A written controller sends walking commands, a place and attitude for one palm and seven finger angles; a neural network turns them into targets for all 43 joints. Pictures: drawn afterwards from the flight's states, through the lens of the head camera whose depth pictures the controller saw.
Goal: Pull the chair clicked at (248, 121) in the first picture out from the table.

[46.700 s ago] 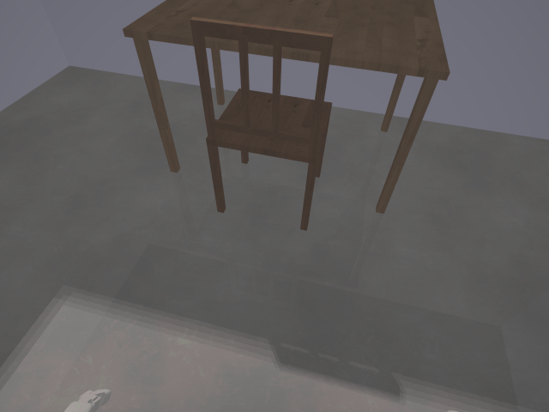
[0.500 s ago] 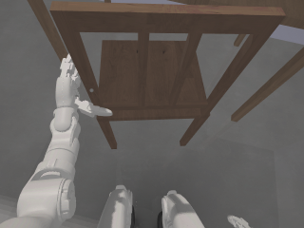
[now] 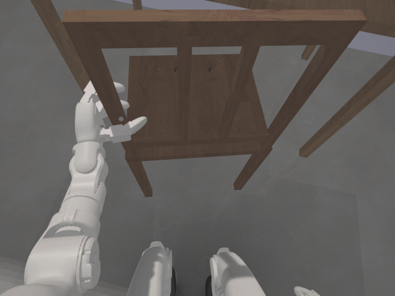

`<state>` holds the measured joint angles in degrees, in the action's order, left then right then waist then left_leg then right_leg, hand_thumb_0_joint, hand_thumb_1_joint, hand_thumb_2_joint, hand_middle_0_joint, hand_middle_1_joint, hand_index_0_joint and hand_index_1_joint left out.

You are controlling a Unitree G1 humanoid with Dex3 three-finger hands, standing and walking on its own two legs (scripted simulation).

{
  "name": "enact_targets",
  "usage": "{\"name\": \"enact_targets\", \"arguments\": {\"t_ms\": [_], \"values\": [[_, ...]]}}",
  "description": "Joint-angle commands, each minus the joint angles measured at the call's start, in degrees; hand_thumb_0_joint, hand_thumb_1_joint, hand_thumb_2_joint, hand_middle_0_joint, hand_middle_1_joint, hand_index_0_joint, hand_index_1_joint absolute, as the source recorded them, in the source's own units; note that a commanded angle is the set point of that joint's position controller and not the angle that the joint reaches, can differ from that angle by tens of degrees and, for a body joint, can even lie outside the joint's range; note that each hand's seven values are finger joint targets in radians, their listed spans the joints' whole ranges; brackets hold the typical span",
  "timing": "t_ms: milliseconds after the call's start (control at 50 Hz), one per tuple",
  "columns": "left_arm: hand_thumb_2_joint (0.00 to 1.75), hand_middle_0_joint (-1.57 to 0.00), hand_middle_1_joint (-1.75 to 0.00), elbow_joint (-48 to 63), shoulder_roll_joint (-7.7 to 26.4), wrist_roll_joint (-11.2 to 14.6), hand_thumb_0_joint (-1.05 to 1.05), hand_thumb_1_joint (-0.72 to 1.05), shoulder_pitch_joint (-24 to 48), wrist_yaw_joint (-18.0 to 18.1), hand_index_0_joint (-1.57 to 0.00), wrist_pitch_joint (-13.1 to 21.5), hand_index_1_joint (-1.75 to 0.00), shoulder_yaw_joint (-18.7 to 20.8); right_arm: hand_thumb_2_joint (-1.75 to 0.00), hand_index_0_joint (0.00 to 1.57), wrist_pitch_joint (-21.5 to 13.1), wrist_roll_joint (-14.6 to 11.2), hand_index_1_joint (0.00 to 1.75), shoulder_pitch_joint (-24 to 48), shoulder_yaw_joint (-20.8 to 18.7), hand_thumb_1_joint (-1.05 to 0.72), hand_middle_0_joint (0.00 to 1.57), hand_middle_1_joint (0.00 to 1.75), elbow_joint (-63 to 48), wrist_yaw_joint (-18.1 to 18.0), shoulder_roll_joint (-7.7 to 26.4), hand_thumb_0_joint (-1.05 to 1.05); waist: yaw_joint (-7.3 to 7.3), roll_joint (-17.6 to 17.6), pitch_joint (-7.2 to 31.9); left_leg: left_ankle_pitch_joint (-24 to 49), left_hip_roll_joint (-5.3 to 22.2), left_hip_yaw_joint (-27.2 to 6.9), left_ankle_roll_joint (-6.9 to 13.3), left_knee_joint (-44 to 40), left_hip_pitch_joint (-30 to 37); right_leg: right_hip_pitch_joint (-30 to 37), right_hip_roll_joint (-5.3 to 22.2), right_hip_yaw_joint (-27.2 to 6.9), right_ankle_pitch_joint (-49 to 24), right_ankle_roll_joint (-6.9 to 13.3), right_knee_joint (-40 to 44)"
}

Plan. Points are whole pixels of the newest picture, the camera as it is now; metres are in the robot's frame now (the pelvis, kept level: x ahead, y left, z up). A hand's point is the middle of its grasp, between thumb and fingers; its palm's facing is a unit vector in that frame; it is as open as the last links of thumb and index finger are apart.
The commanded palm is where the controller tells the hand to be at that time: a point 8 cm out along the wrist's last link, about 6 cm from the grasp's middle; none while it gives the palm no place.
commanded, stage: hook a spindle and tug to test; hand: left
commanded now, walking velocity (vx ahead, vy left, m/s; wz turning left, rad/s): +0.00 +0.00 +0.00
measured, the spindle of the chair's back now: (183, 102) +0.50 +0.02 +0.03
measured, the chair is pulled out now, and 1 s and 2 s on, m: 0.12 0.15 0.24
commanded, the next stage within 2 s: step backward, pulling the chair out in 0.82 s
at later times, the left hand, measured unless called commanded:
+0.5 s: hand (122, 123) +0.45 +0.14 +0.03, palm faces +0.08 -1.00 -0.03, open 6.0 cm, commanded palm +0.41 +0.18 +0.03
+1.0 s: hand (119, 131) +0.43 +0.14 +0.03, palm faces +0.08 -0.99 -0.09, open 6.2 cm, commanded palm +0.40 +0.19 +0.03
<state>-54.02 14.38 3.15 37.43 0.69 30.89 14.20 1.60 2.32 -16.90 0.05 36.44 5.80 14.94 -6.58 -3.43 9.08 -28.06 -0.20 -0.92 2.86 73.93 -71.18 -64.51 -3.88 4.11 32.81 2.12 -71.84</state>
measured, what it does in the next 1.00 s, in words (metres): stands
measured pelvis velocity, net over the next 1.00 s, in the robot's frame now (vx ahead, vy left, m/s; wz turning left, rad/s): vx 0.01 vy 0.00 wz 0.01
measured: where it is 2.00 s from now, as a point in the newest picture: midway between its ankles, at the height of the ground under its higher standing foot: outside the picture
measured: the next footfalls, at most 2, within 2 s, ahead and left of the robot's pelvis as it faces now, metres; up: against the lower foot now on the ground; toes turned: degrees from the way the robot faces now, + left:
left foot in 1.86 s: -0.07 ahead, +0.10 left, +0.00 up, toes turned -2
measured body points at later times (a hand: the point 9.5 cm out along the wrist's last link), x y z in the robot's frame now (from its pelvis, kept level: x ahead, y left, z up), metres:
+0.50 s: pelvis +0.01 +0.00 +0.01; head +0.14 +0.01 +0.44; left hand +0.44 +0.19 +0.03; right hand +0.09 -0.26 -0.11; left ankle +0.05 +0.09 -0.62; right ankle +0.01 -0.11 -0.62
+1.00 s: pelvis +0.01 +0.00 +0.02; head +0.14 +0.00 +0.45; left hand +0.42 +0.20 +0.04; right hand +0.12 -0.25 -0.10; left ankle +0.05 +0.09 -0.62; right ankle +0.01 -0.11 -0.62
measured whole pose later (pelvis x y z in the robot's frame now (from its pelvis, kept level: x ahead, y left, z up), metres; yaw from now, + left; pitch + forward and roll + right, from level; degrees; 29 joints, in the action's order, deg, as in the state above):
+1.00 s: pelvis +0.01 +0.00 +0.02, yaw +1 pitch +20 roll -3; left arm -39.9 12.0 3.7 27.2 1.7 21.9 9.3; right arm 5.9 -2.1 -12.6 -0.5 32.7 2.1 13.7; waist -4.1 -2.7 3.7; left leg -28.2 -0.5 -0.7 2.5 69.2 -60.8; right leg -54.5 -3.7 3.4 32.7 2.2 -67.5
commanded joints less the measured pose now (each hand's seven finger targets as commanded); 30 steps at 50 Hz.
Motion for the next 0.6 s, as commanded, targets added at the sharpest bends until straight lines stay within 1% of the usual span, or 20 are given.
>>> {"name": "enact_targets", "arguments": {"t_ms": [0,40,60,80,100,140,180,200,260,280,300,320,380,420,440,460,480,520,560,580], "values": [[0.78,-0.50,-1.45,12.32,8.24,-0.56,0.00,0.62,20.83,-1.01,-0.50,4.42,-1.45,-0.04,-0.90,0.20,-1.24,-0.13,0.30,-6.29,-3.47,-0.90,0.20,0.30,-4.16,-0.84,10.00,0.00,-1.40,-3.11,28.40,17.95,0.10,-4.50,-1.39,-7.62,29.69,4.98,-0.07,-2.11,-16.97,0.64,9.89],[0.83,-0.50,-1.45,11.36,7.74,-0.20,0.00,0.73,21.37,-1.10,-0.50,3.97,-1.45,-0.16,-0.90,0.20,-1.13,-0.07,0.30,-6.47,-3.42,-0.90,0.20,0.30,-3.90,-0.96,9.94,0.00,-1.77,-2.46,27.71,17.78,0.04,-4.28,-1.24,-7.49,28.94,5.16,-0.06,-2.20,-17.21,0.52,10.15],[0.85,-0.50,-1.45,11.42,8.47,0.12,0.00,0.79,20.00,-1.01,-0.50,3.85,-1.45,0.98,-0.90,0.20,-1.07,-0.12,0.30,-6.48,-3.57,-0.90,0.20,0.30,-4.16,-0.99,10.02,0.00,-1.27,-1.60,28.09,17.89,0.01,-4.11,-1.25,-7.58,28.65,6.15,-0.05,-2.28,-17.62,0.49,10.32],[0.88,-0.50,-1.45,12.27,7.08,0.12,0.00,0.84,20.41,-1.25,-0.50,3.84,-1.45,-0.77,-0.90,0.20,-1.12,-0.27,0.30,-6.39,-3.46,-0.90,0.20,0.30,-4.43,-0.96,9.89,0.00,-1.44,-3.39,28.69,19.10,-0.02,-4.06,-1.29,-7.60,29.78,5.84,-0.06,-2.27,-18.37,0.56,10.01],[0.90,-0.50,-1.45,11.53,7.14,0.34,0.00,0.90,20.24,-1.25,-0.50,3.59,-1.45,-0.25,-0.90,0.20,-1.04,-0.20,0.30,-6.48,-3.49,-0.90,0.20,0.30,-4.23,-0.94,9.88,0.00,-1.40,-2.85,28.60,19.54,0.00,-4.18,-1.34,-7.59,29.93,5.91,-0.04,-1.98,-18.72,0.58,10.07],[0.90,-0.50,-1.45,10.37,7.94,0.52,0.00,0.90,20.66,-1.24,-0.50,3.34,-1.45,0.71,-0.90,0.20,-0.90,-0.16,0.30,-6.61,-3.47,-0.90,0.20,0.30,-3.82,-1.01,9.95,0.00,-1.74,-0.81,27.75,18.56,-0.20,-3.79,-1.00,-7.10,27.62,6.67,-0.03,-2.40,-18.86,0.29,10.29],[0.90,-0.50,-1.45,11.43,8.19,0.52,0.00,0.90,19.22,-1.45,-0.50,3.66,-1.45,0.75,-0.90,0.20,-0.95,-0.19,0.30,-6.59,-3.52,-0.90,0.20,0.30,-4.33,-1.00,9.90,0.00,-1.33,-0.89,28.54,19.07,-0.32,-3.44,-0.81,-7.09,27.54,7.81,-0.02,-2.76,-19.96,0.27,10.22],[0.90,-0.50,-1.45,12.35,8.70,0.83,0.00,0.90,17.39,-1.56,-0.50,3.82,-1.45,1.67,-0.90,0.20,-0.93,-0.20,0.30,-6.38,-3.55,-0.90,0.20,0.30,-4.60,-0.97,9.84,0.00,-0.57,-1.53,29.51,20.31,-0.36,-3.23,-0.93,-7.08,28.06,8.82,0.06,-2.82,-21.26,0.35,10.14],[0.90,-0.50,-1.45,13.92,9.71,0.50,0.00,0.90,13.76,-1.84,-0.50,3.93,-1.45,2.15,-0.90,0.20,-0.57,-0.21,0.30,-6.01,-3.48,-0.90,0.20,0.30,-5.20,-0.69,9.54,0.00,0.27,-0.87,29.53,20.95,-0.43,-2.65,-0.87,-7.08,26.90,10.96,0.17,-3.22,-23.18,0.26,10.01],[0.90,-0.50,-1.45,15.04,9.65,0.52,0.00,0.90,12.59,-1.92,-0.50,3.98,-1.45,1.93,-0.90,0.20,-0.56,-0.31,0.30,-5.94,-3.39,-0.90,0.20,0.30,-5.64,-0.59,9.49,0.00,0.85,-2.65,29.70,22.32,-0.47,-2.61,-0.97,-7.26,27.98,10.88,0.10,-3.10,-23.83,0.50,9.71],[0.90,-0.50,-1.45,15.66,9.13,0.71,0.00,0.90,10.99,-1.94,-0.50,3.89,-1.45,1.70,-0.90,0.20,-0.50,-0.35,0.30,-5.61,-3.42,-0.90,0.20,0.30,-5.89,-0.46,9.41,0.00,0.81,-1.41,29.86,22.85,-0.42,-2.57,-0.84,-7.24,28.14,11.53,0.10,-3.16,-24.78,0.38,9.96],[0.90,-0.50,-1.45,15.72,8.57,0.53,0.00,0.90,9.42,-2.17,-0.50,3.70,-1.45,0.97,-0.90,0.20,-0.36,-0.45,0.30,-5.46,-3.40,-0.90,0.20,0.30,-6.13,-0.35,9.23,0.00,1.02,-1.71,28.79,22.68,-0.33,-2.43,-0.98,-7.53,27.88,11.54,0.13,-3.10,-24.69,0.44,10.05],[0.90,-0.50,-1.45,19.24,7.32,0.89,0.00,0.90,8.71,-2.27,-0.50,3.53,-1.45,-0.61,-0.90,0.20,-0.34,-0.67,0.30,-5.05,-3.53,-0.90,0.20,0.30,-6.87,-0.21,9.23,0.00,0.87,-2.47,28.95,23.90,-0.17,-2.69,-0.99,-7.70,29.83,10.98,0.08,-2.86,-24.97,0.51,10.03],[0.90,-0.50,-1.45,19.71,8.03,1.05,0.00,0.90,6.31,-2.10,-0.50,3.30,-1.45,0.23,-0.90,0.20,-0.30,-0.74,0.30,-4.79,-3.58,-0.90,0.20,0.30,-6.97,-0.25,9.19,0.00,1.22,-0.95,28.12,23.18,-0.17,-2.42,-1.00,-7.90,28.79,12.02,0.12,-3.06,-25.31,0.37,10.43],[0.90,-0.50,-1.45,20.70,7.47,1.16,0.00,0.90,5.87,-2.14,-0.50,3.30,-1.45,-0.41,-0.90,0.20,-0.36,-0.76,0.30,-4.53,-3.54,-0.90,0.20,0.30,-7.19,-0.23,9.10,0.00,1.19,-1.23,28.44,22.63,-0.31,-2.20,-0.86,-7.80,28.36,12.53,0.15,-3.28,-25.51,0.27,10.43],[0.90,-0.50,-1.45,20.46,7.94,1.36,0.00,0.90,4.89,-2.03,-0.50,3.12,-1.45,0.23,-0.90,0.20,-0.35,-0.77,0.30,-4.51,-3.49,-0.90,0.20,0.30,-7.19,-0.32,9.06,0.00,1.30,0.42,27.74,22.06,-0.36,-2.05,-0.73,-7.91,27.26,13.56,0.16,-3.48,-25.91,0.20,10.69],[0.90,-0.50,-1.45,21.58,9.06,1.37,0.00,0.90,4.14,-2.01,-0.50,3.25,-1.45,1.13,-0.90,0.20,-0.54,-0.83,0.30,-4.45,-3.49,-0.90,0.20,0.30,-7.48,-0.47,9.20,0.00,1.78,-0.66,28.51,23.06,-0.43,-1.95,-0.69,-7.68,27.46,13.92,0.22,-3.71,-26.87,0.26,10.20],[0.90,-0.50,-1.45,21.10,8.52,1.58,0.00,0.90,3.75,-2.28,-0.50,3.04,-1.45,0.75,-0.90,0.20,-0.55,-0.93,0.30,-4.00,-3.29,-0.90,0.20,0.30,-7.28,-0.51,8.88,0.00,1.60,-0.10,26.48,21.73,-0.51,-1.74,-0.71,-7.82,26.02,14.02,0.34,-3.80,-26.47,0.15,10.47],[0.90,-0.50,-1.45,21.95,8.00,1.70,0.00,0.90,2.65,-2.63,-0.50,3.11,-1.45,0.43,-0.90,0.20,-0.73,-0.95,0.30,-3.63,-3.34,-0.90,0.20,0.30,-7.39,-0.61,8.85,0.00,1.83,-0.58,26.71,21.21,-0.54,-1.81,-0.81,-7.81,26.37,13.73,0.37,-3.68,-25.57,0.28,10.40],[0.90,-0.50,-1.45,22.31,7.93,1.73,0.00,0.90,2.96,-2.75,-0.50,3.21,-1.45,-0.05,-0.90,0.20,-0.83,-1.11,0.30,-3.43,-3.37,-0.90,0.20,0.30,-7.33,-0.81,8.86,0.00,1.55,-0.84,26.22,21.97,-0.42,-1.85,-0.78,-7.62,26.96,12.96,0.42,-3.78,-26.08,0.29,10.29]]}}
